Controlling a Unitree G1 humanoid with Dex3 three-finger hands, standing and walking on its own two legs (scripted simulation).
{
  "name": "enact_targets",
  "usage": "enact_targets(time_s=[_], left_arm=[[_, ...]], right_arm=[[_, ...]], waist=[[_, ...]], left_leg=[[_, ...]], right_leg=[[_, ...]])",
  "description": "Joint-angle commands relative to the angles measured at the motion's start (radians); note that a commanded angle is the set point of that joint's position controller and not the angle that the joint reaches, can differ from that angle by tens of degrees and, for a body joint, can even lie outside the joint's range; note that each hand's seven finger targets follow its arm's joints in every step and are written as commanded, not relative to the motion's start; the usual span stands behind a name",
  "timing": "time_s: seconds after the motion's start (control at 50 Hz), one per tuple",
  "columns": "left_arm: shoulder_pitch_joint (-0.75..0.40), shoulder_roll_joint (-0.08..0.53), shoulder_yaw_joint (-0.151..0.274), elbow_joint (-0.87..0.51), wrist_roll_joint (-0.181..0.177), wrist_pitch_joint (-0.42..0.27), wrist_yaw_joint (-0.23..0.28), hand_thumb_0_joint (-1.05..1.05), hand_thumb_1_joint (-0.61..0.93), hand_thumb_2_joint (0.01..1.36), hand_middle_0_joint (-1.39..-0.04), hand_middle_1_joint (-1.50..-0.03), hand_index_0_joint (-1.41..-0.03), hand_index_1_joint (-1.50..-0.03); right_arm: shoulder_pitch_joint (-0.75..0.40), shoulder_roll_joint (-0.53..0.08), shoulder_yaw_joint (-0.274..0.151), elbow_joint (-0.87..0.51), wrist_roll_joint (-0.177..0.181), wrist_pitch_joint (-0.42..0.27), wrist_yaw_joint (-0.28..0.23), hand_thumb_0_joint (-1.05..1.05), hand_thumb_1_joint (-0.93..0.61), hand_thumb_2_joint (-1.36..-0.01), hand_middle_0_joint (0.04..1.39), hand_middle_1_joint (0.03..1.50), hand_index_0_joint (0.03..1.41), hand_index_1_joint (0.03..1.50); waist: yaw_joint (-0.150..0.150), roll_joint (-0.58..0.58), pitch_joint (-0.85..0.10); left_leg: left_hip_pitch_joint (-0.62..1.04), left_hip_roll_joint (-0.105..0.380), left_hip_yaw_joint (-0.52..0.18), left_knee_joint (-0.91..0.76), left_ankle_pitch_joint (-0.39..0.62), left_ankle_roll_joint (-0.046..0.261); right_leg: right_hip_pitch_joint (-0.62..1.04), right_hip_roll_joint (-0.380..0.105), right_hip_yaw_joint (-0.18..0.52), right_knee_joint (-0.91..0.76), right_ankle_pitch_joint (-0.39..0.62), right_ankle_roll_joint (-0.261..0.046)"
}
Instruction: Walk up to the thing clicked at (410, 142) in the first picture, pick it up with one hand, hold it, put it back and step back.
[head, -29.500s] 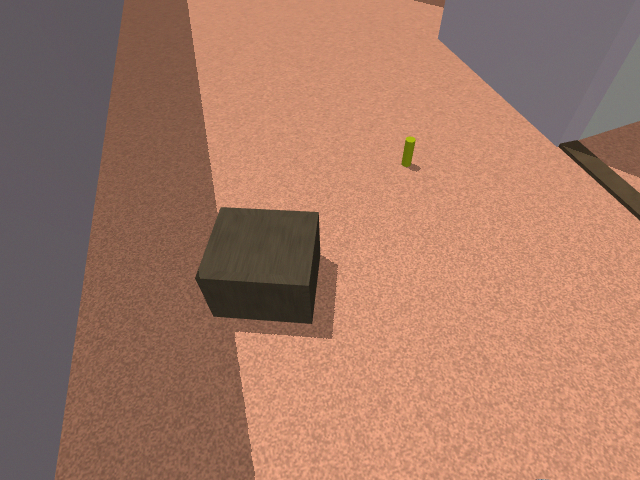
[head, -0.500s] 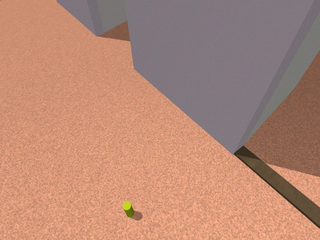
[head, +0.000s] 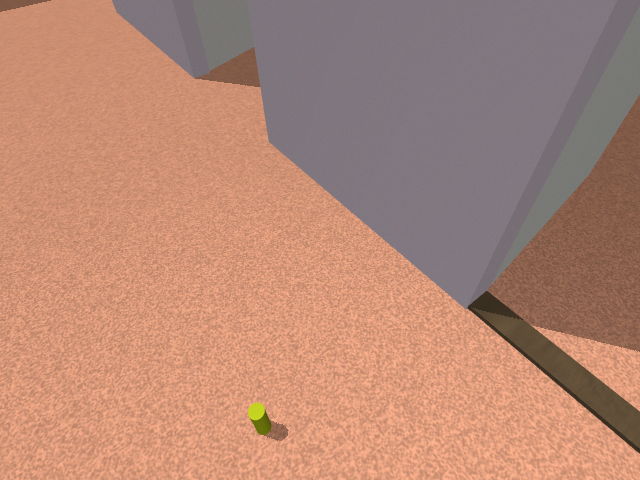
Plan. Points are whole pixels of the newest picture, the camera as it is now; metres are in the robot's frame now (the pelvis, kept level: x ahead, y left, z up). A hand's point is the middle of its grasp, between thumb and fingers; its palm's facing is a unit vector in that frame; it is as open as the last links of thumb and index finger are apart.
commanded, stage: stand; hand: left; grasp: from the side
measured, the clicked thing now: (260, 419) +0.40 +0.21 -0.71
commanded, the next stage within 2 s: step back in 1.16 s
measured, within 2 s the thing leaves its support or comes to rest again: neither
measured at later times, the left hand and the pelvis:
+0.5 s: hand out of the picture +0.08 +0.25 -0.16, palm faces -0.03 -0.94 -0.35, open 7.4 cm; pelvis +0.01 +0.00 +0.00, yaw -1 degrees
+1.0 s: hand out of the picture +0.09 +0.25 -0.16, palm faces -0.04 -0.94 -0.35, open 7.4 cm; pelvis +0.02 +0.00 +0.00, yaw -1 degrees
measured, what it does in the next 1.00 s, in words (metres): stands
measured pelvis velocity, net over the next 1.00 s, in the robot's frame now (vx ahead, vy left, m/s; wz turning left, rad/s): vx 0.02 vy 0.00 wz -0.02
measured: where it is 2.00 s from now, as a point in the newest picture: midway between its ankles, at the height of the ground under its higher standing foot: outside the picture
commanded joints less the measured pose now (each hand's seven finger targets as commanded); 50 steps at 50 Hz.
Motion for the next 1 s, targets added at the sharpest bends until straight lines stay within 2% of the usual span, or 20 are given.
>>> enact_targets(time_s=[0.0,0.18,0.22,0.26,0.4,0.44,0.6,0.64,0.68,0.74,0.84,0.9,0.98], left_arm=[[-0.040,0.204,0.037,-0.048,-0.007,-0.025,0.009,0.000,0.900,0.900,-0.200,-0.300,-0.200,-0.301],[-0.046,0.203,0.034,-0.041,-0.008,-0.022,0.005,0.000,0.900,0.900,-0.200,-0.300,-0.200,-0.301],[-0.051,0.205,0.036,-0.042,-0.008,-0.023,0.005,0.000,0.900,0.900,-0.200,-0.300,-0.200,-0.301],[-0.058,0.211,0.038,-0.046,-0.011,-0.023,0.004,0.000,0.900,0.900,-0.200,-0.300,-0.200,-0.301],[-0.064,0.205,0.040,-0.047,-0.011,-0.025,0.004,0.000,0.900,0.900,-0.200,-0.300,-0.200,-0.301],[-0.063,0.208,0.041,-0.045,-0.013,-0.023,0.004,0.000,0.900,0.900,-0.200,-0.300,-0.200,-0.301],[-0.071,0.209,0.042,-0.048,-0.012,-0.022,0.001,0.000,0.900,0.900,-0.200,-0.300,-0.200,-0.301],[-0.078,0.211,0.044,-0.052,-0.012,-0.023,0.000,0.000,0.900,0.900,-0.200,-0.300,-0.200,-0.300],[-0.075,0.211,0.043,-0.052,-0.012,-0.024,0.001,0.000,0.900,0.900,-0.200,-0.300,-0.200,-0.300],[-0.072,0.210,0.044,-0.051,-0.012,-0.020,-0.003,0.000,0.900,0.900,-0.200,-0.300,-0.200,-0.300],[-0.074,0.215,0.045,-0.061,-0.012,-0.025,0.000,0.000,0.900,0.900,-0.200,-0.300,-0.200,-0.300],[-0.075,0.215,0.043,-0.059,-0.015,-0.023,0.000,0.000,0.900,0.900,-0.200,-0.300,-0.200,-0.300],[-0.068,0.210,0.041,-0.063,-0.016,-0.024,0.000,0.000,0.900,0.900,-0.200,-0.300,-0.200,-0.300]], right_arm=[[-0.044,-0.191,-0.028,-0.052,0.002,-0.023,-0.012,0.000,-0.900,-0.900,0.200,0.300,0.200,0.300],[-0.049,-0.206,-0.025,-0.041,0.005,-0.024,-0.011,0.000,-0.900,-0.900,0.200,0.300,0.200,0.300],[-0.051,-0.205,-0.026,-0.041,0.005,-0.026,-0.012,0.000,-0.900,-0.900,0.200,0.300,0.200,0.300],[-0.045,-0.200,-0.023,-0.038,0.006,-0.027,-0.012,0.000,-0.900,-0.900,0.200,0.300,0.200,0.300],[-0.052,-0.210,-0.024,-0.038,0.006,-0.029,-0.014,0.000,-0.900,-0.900,0.200,0.300,0.200,0.300],[-0.062,-0.204,-0.023,-0.038,0.004,-0.030,-0.014,0.000,-0.900,-0.900,0.200,0.300,0.200,0.300],[-0.063,-0.206,-0.021,-0.040,0.007,-0.029,-0.010,0.000,-0.900,-0.900,0.200,0.300,0.200,0.300],[-0.062,-0.208,-0.022,-0.040,0.005,-0.030,-0.011,0.000,-0.900,-0.900,0.200,0.300,0.200,0.300],[-0.067,-0.208,-0.022,-0.040,0.006,-0.031,-0.011,0.000,-0.900,-0.900,0.200,0.300,0.200,0.300],[-0.068,-0.212,-0.023,-0.038,0.006,-0.030,-0.011,0.000,-0.900,-0.900,0.200,0.300,0.200,0.300],[-0.070,-0.213,-0.023,-0.044,0.007,-0.035,-0.011,0.000,-0.900,-0.900,0.200,0.300,0.200,0.300],[-0.062,-0.213,-0.021,-0.037,0.008,-0.032,-0.012,0.000,-0.900,-0.900,0.200,0.300,0.200,0.300],[-0.071,-0.221,-0.024,-0.040,0.008,-0.031,-0.011,0.000,-0.900,-0.900,0.200,0.300,0.200,0.300]], waist=[[0.001,0.000,-0.054],[0.001,-0.017,-0.046],[-0.003,-0.020,-0.064],[-0.006,-0.009,-0.057],[-0.006,-0.016,-0.088],[-0.002,-0.020,-0.085],[-0.006,-0.016,-0.064],[-0.008,-0.021,-0.083],[-0.006,-0.013,-0.087],[-0.007,-0.014,-0.070],[-0.008,-0.016,-0.115],[-0.014,-0.020,-0.093],[-0.006,-0.016,-0.104]], left_leg=[[-0.002,0.086,-0.086,-0.104,-0.010,0.032],[0.003,0.092,-0.082,-0.117,-0.017,0.030],[0.024,0.096,-0.079,-0.107,0.031,0.029],[0.011,0.091,-0.074,-0.116,0.018,0.026],[0.036,0.102,-0.066,-0.103,0.097,0.031],[0.047,0.105,-0.069,-0.109,0.107,0.030],[0.027,0.101,-0.071,-0.126,0.043,0.025],[0.040,0.106,-0.070,-0.118,0.096,0.025],[0.041,0.105,-0.070,-0.117,0.106,0.025],[0.033,0.100,-0.071,-0.130,0.040,0.021],[0.069,0.113,-0.066,-0.103,0.173,0.027],[0.056,0.107,-0.063,-0.111,0.135,0.025],[0.072,0.112,-0.063,-0.104,0.166,0.026]], right_leg=[[0.003,-0.081,0.088,-0.089,0.016,-0.043],[-0.002,-0.078,0.088,-0.099,0.002,-0.042],[0.006,-0.082,0.090,-0.098,0.037,-0.043],[0.011,-0.082,0.092,-0.101,0.044,-0.042],[0.043,-0.089,0.092,-0.096,0.128,-0.039],[0.035,-0.087,0.088,-0.090,0.116,-0.042],[0.025,-0.083,0.085,-0.107,0.064,-0.038],[0.034,-0.087,0.088,-0.099,0.100,-0.041],[0.042,-0.088,0.084,-0.098,0.114,-0.039],[0.022,-0.083,0.086,-0.108,0.065,-0.041],[0.051,-0.093,0.084,-0.088,0.174,-0.042],[0.042,-0.090,0.086,-0.103,0.147,-0.037],[0.046,-0.091,0.084,-0.098,0.165,-0.040]])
